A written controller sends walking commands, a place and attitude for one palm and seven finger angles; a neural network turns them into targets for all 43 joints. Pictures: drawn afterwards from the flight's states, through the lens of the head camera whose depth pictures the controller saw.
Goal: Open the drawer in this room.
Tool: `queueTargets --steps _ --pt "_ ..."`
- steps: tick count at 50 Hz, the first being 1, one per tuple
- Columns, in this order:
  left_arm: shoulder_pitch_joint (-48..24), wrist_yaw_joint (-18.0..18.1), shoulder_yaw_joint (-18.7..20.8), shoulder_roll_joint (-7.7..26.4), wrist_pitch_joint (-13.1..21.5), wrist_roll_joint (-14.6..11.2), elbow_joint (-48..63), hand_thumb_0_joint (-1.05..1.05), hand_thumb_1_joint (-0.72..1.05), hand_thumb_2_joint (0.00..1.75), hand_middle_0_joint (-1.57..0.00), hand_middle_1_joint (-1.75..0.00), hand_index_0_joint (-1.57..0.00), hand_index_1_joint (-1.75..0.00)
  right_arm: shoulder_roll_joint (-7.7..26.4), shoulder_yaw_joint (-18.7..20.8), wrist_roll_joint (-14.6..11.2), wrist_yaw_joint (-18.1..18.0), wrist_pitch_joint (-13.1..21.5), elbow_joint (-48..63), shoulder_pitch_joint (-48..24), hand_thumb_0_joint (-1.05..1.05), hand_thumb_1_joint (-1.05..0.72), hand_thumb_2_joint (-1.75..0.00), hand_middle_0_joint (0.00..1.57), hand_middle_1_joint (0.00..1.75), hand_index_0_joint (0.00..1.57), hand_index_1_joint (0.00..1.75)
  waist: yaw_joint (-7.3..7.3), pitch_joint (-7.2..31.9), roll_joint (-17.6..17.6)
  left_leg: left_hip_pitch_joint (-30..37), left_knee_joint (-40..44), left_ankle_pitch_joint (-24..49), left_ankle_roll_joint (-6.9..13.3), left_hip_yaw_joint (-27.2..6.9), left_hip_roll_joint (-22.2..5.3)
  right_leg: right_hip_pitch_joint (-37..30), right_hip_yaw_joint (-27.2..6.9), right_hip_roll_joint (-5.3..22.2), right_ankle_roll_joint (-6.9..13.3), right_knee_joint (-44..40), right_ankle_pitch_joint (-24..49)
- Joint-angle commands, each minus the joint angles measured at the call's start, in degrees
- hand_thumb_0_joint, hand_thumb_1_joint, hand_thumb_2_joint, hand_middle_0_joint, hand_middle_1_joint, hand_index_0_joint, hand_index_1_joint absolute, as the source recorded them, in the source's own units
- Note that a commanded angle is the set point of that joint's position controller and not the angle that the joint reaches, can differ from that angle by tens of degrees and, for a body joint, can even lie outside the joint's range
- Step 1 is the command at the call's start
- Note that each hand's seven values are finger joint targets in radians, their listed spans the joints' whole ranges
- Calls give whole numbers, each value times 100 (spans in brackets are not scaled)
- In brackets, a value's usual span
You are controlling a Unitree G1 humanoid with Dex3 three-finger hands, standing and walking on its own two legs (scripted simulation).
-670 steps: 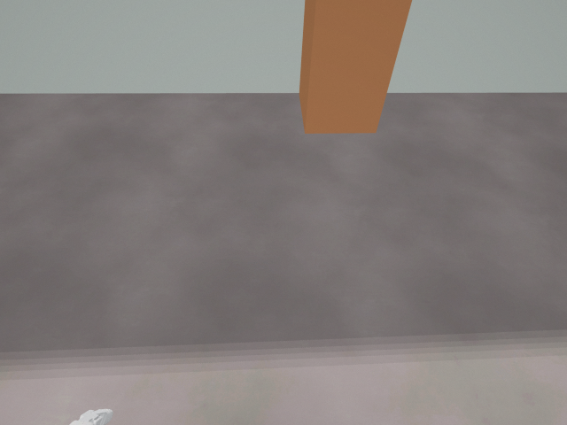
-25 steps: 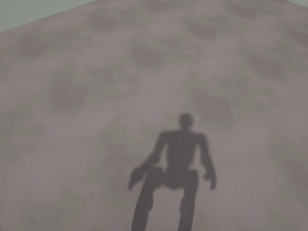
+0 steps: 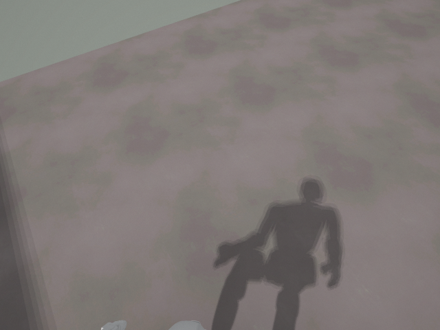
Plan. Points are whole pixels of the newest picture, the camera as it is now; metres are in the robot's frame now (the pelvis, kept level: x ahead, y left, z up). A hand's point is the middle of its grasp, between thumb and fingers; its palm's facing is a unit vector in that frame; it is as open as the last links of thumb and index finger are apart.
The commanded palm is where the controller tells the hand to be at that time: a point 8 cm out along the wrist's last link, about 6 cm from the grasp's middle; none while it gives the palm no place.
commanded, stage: turn or walk to find it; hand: left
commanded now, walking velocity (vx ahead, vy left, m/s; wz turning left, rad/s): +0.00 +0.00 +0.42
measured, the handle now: out of the picture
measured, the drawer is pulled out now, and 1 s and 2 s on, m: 0.00 0.00 0.00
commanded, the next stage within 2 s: none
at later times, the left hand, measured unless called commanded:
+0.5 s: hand out of the picture -0.02 +0.26 -0.17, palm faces +0.25 -0.94 -0.24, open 7.3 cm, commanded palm none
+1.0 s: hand out of the picture -0.03 +0.19 -0.14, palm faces +0.42 -0.87 -0.26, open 7.3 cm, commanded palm none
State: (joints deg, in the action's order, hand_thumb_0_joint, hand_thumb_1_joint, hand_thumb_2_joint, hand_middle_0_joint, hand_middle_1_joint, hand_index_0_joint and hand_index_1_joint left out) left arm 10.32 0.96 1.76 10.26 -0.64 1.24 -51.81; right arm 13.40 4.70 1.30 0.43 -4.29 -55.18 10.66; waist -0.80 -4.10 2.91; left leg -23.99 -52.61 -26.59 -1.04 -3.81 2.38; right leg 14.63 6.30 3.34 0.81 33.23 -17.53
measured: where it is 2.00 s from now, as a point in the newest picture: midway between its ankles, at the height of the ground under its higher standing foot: outside the picture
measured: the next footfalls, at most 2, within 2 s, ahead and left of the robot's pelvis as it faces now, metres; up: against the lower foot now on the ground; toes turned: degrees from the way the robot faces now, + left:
left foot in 0.32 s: +0.00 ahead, +0.15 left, +0.00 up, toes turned +14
right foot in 0.76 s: +0.05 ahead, -0.09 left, +0.00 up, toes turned +15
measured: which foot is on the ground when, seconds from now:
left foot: up 0.00-0.30, down 0.32-0.76, up 0.78-1.00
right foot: down 0.00-0.32, up 0.34-0.74, down 0.76-1.00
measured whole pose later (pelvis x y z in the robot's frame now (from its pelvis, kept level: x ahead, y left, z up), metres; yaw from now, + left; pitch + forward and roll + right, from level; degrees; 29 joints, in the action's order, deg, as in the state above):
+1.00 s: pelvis -0.02 -0.01 +0.01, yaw +26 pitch -1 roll +2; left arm 11.8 1.4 1.5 8.8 -0.7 1.4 -53.0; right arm 14.5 5.2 1.5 0.8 -4.8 -56.6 11.9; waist -1.4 -4.8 1.9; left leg -26.7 -64.3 -22.9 -3.5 -1.7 -0.9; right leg 11.3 10.1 4.9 1.6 29.1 -16.8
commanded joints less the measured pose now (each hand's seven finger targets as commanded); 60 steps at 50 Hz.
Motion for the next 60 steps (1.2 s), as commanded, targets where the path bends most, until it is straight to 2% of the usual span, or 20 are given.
queueTargets --steps 1,10,14,15,16,17,19,23,31,36,37,38,39,40,43,46,53,58,59,60 --pt "-198 100 283 1027 121 4 403 0 90 90 -20 -30 -20 -30 449 114 4 69 114 320 99 0 -90 -90 20 30 20 30 -65 154 -1071 -662 -1745 417 -122 53 -346 -121 -936 1522 534 -1642 1157" --pt "528 88 397 1343 93 72 36 0 90 90 -20 -30 -20 -30 266 -50 -75 55 202 431 -465 0 -90 -90 20 30 20 30 396 431 -1394 -64 554 -125 -224 671 -442 -950 -456 1796 746 -1153 2527" --pt "431 55 417 1387 25 5 -30 0 90 90 -20 -30 -20 -30 337 -64 -67 26 299 293 61 0 -90 -90 20 30 20 30 120 749 -1221 1048 2391 1078 -116 939 -330 -689 20 1576 290 -347 2427" --pt "426 37 396 1247 -14 -42 -20 0 90 90 -20 -30 -20 -30 566 -16 -61 38 345 277 231 0 -90 -90 20 30 20 30 13 858 -630 1781 3003 1784 -11 598 -602 -102 206 1388 19 289 1789" --pt "538 5 347 900 -60 -79 157 0 90 90 -20 -30 -20 -30 1140 121 -8 10 393 323 383 0 -90 -90 20 30 20 30 -71 894 912 2476 3201 3218 567 -1142 -1897 1278 495 669 -412 1340 -172" --pt "136 5 232 711 -84 -39 359 0 90 90 -20 -30 -20 -30 1451 180 -8 -15 344 273 686 0 -90 -90 20 30 20 30 -274 756 1361 2163 3413 4065 1159 -1639 -2613 1615 210 371 -481 2215 -1977" --pt "-309 32 286 775 -176 -49 275 0 90 90 -20 -30 -20 -30 1222 131 12 -139 346 206 452 0 -90 -90 20 30 20 30 -243 446 1358 1565 3534 3264 1139 -1447 -2215 1753 -447 393 -434 3030 -1473" --pt "50 -57 288 773 -131 -34 -7 0 90 90 -20 -30 -20 -30 890 9 -14 -155 419 348 -6 0 -90 -90 20 30 20 30 35 502 512 1620 3433 3503 939 -690 -1610 1539 -455 320 -513 2999 -587" --pt "-256 -11 224 654 -107 -70 219 0 90 90 -20 -30 -20 -30 928 100 24 -118 347 322 234 0 -90 -90 20 30 20 30 -121 579 583 1717 3265 3591 1102 -1151 -1604 1083 -431 67 -530 1572 -888" --pt "452 20 239 720 13 -93 102 0 90 90 -20 -30 -20 -30 894 134 -9 -88 304 429 -56 0 -90 -90 20 30 20 30 225 818 470 1004 2637 3344 765 -1223 -1188 -460 -250 -117 -439 -733 359" --pt "620 47 276 941 80 -60 68 0 90 90 -20 -30 -20 -30 696 122 -58 -65 322 449 -10 0 -90 -90 20 30 20 30 284 893 -90 473 2205 2603 469 -985 -870 -1178 -594 281 -346 -1369 840" --pt "708 101 373 1429 130 28 60 0 90 90 -20 -30 -20 -30 317 52 -97 -26 336 558 90 0 -90 -90 20 30 20 30 302 870 -1555 -664 1146 795 52 -107 -91 -1805 -1936 1662 132 -1595 1313" --pt "676 97 381 1564 113 3 154 0 90 90 -20 -30 -20 -30 430 86 -39 -47 265 628 -69 0 -90 -90 20 30 20 30 378 663 -1730 -744 -17 -658 -45 -13 49 -1022 -2376 2435 736 -1758 1605" --pt "456 135 418 1420 106 -15 201 0 90 90 -20 -30 -20 -30 541 133 -7 -49 169 606 -160 0 -90 -90 20 30 20 30 321 449 -1824 -740 -854 -590 -17 -220 -112 -503 -2298 2338 887 -1859 1352" --pt "-157 97 283 996 134 -20 353 0 90 90 -20 -30 -20 -30 452 121 8 38 117 291 122 0 -90 -90 20 30 20 30 -39 69 -1048 -803 -1772 353 -133 -33 -311 -272 -1043 1564 610 -1602 1521" --pt "60 103 268 969 159 1 299 0 90 90 -20 -30 -20 -30 392 89 -5 62 102 238 108 0 -90 -90 20 30 20 30 47 154 -1187 -686 -1586 532 -250 158 -373 -434 -661 1474 535 -1550 1838" --pt "699 78 361 1292 112 49 -23 0 90 90 -20 -30 -20 -30 274 -61 -62 39 181 377 -506 0 -90 -90 20 30 20 30 408 539 -1297 -235 325 -13 -262 632 -369 -1255 -443 1665 738 -1084 3199" --pt "505 71 419 1399 48 7 -105 0 90 90 -20 -30 -20 -30 364 -90 -71 9 294 282 -90 0 -90 -90 20 30 20 30 144 782 -1329 972 2361 1010 -117 926 -355 -965 -34 1621 370 -364 2949" --pt "485 51 396 1312 8 -43 -86 0 90 90 -20 -30 -20 -30 577 -44 -58 20 340 252 89 0 -90 -90 20 30 20 30 14 858 -805 1743 2999 1823 -9 710 -533 -368 190 1448 82 173 2321" --pt "549 20 360 1004 -29 -71 31 0 90 90 -20 -30 -20 -30 1079 76 -19 10 385 286 252 0 -90 -90 20 30 20 30 -77 1004 610 2570 3239 3193 440 -780 -1662 851 473 787 -307 1214 441"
